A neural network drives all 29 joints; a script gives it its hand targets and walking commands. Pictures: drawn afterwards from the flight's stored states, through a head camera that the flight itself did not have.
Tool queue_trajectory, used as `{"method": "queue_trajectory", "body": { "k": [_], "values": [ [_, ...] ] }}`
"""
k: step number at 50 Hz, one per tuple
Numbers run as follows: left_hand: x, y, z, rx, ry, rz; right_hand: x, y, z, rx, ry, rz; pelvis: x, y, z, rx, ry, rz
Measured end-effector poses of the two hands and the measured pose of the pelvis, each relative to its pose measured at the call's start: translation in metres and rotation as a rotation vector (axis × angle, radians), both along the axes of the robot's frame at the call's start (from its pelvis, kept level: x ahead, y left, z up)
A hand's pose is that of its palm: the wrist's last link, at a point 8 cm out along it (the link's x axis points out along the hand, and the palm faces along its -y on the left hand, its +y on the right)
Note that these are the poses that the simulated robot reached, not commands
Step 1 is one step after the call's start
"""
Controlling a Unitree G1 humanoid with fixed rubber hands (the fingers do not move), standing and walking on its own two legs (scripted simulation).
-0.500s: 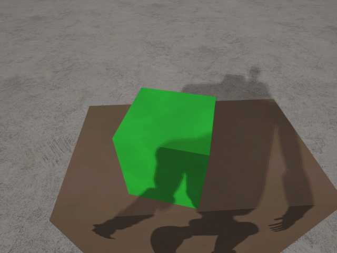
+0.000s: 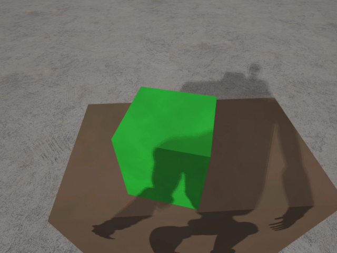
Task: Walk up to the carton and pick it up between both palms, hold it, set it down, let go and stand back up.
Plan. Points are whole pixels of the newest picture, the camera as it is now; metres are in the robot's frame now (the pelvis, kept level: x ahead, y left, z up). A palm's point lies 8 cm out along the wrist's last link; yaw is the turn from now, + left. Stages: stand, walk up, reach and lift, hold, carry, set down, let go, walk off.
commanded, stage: stand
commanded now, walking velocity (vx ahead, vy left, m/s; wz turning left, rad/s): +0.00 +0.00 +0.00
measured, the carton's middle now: (169, 148) +0.40 +0.01 +0.02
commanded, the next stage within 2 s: none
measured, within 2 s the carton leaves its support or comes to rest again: neither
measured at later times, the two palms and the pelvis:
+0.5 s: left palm out of the picture +0.09 +0.29 -0.10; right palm out of the picture +0.08 -0.28 -0.11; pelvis +0.00 +0.00 +0.00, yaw +0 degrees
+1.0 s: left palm out of the picture +0.09 +0.29 -0.11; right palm out of the picture +0.08 -0.28 -0.11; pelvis +0.00 +0.00 +0.00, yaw +0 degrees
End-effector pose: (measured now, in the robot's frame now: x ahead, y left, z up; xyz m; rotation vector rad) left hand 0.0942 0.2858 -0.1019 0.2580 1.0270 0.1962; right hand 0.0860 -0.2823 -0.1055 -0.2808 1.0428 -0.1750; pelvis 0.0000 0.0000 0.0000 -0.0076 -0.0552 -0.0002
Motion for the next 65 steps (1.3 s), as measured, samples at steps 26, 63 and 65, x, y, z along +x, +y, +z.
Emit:
{"method": "queue_trajectory", "body": {
  "k": [26,63,65],
  "values": [
    [-0.0009,0.001,-0.0027,0.0,0.018,0.004,-0.0062,-0.0014,-0.0024,-0.003,0.029,-0.006,-0.001,0.0001,0.0,0.0,-0.001,0.0],
    [0.0012,0.0023,-0.0067,-0.001,0.046,0.006,-0.0039,-0.0025,-0.0034,-0.007,0.053,-0.007,0.0017,0.0002,0.0,0.0,0.003,0.0],
    [0.0036,0.0021,-0.0068,-0.001,0.046,0.004,-0.0014,-0.0027,-0.0033,-0.009,0.053,-0.008,0.0033,0.0001,0.0,0.0,0.005,0.0]
  ]
}}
